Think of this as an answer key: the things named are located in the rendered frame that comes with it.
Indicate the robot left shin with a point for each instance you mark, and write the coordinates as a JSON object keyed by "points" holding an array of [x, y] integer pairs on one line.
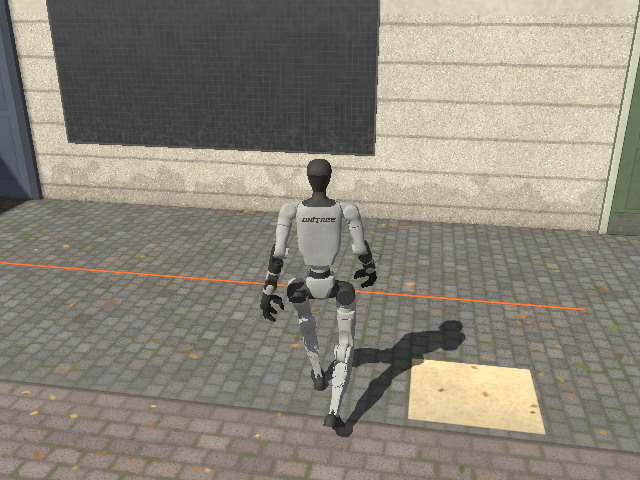
{"points": [[312, 349]]}

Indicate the robot left forearm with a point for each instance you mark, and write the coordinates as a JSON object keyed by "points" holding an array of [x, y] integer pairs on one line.
{"points": [[273, 273]]}

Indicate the left robot upper arm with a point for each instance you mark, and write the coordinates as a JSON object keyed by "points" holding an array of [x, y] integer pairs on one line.
{"points": [[288, 211]]}

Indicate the robot right forearm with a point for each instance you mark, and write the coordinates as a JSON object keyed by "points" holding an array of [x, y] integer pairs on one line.
{"points": [[367, 260]]}

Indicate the robot left foot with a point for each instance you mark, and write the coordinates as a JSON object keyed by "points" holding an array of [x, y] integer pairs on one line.
{"points": [[319, 384]]}

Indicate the left robot hand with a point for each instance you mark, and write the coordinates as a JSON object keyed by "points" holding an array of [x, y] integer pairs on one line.
{"points": [[266, 306]]}

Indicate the right robot upper arm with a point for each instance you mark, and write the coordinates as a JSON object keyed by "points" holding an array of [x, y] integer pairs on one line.
{"points": [[351, 212]]}

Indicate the right robot hand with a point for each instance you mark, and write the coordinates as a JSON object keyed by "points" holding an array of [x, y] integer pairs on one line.
{"points": [[370, 281]]}

